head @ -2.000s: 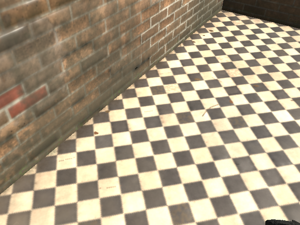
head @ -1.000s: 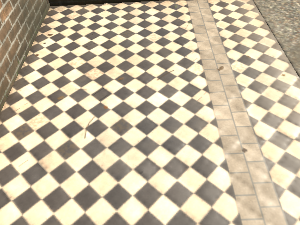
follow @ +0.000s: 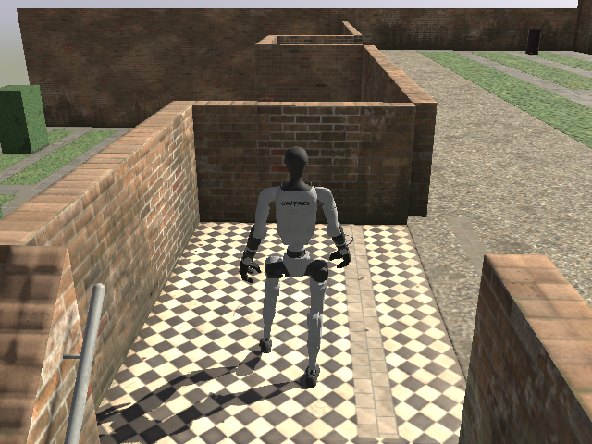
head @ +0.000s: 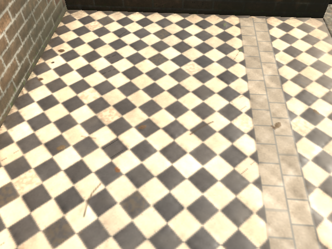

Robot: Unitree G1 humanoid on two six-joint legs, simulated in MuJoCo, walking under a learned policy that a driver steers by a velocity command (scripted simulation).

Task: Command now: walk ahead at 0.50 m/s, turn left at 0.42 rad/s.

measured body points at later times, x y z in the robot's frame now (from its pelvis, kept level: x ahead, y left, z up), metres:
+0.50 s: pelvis +0.28 +0.08 +0.00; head +0.31 +0.10 +0.45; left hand +0.41 +0.38 -0.09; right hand +0.42 -0.17 -0.10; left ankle +0.26 +0.14 -0.74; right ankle +0.43 -0.09 -0.67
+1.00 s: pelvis +0.57 +0.09 +0.00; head +0.61 +0.09 +0.45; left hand +0.57 +0.37 -0.11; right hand +0.81 -0.12 -0.08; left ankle +0.63 +0.28 -0.68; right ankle +0.58 +0.02 -0.74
